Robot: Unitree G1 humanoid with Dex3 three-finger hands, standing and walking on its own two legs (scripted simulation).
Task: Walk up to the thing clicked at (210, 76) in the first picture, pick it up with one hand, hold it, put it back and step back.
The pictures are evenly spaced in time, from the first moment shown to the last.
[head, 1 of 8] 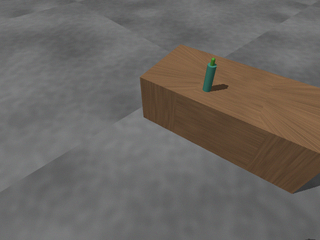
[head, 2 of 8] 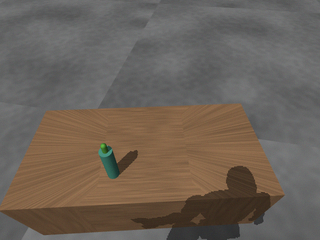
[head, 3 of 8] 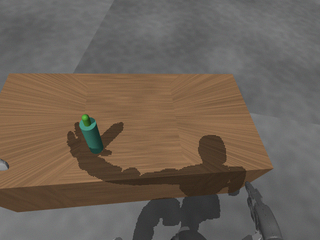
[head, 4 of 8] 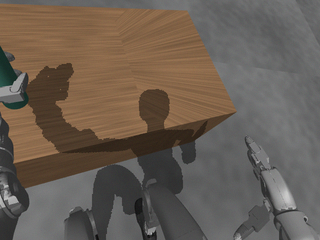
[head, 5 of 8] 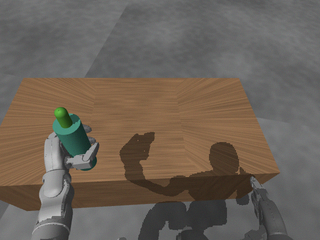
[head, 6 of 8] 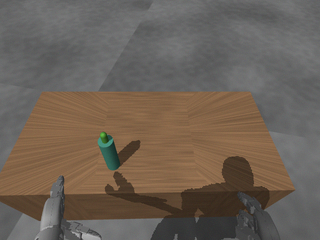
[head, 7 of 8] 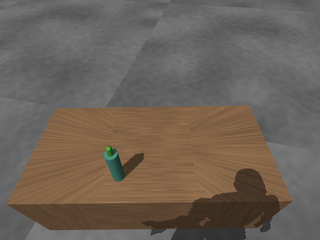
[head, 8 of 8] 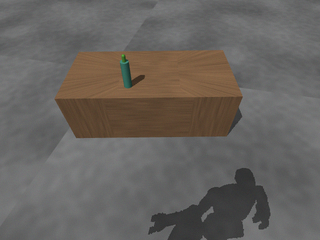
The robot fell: no
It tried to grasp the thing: yes
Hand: left
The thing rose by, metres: 0.28
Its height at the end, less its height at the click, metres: +0.00
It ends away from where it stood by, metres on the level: 0.02
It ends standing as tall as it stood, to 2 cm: yes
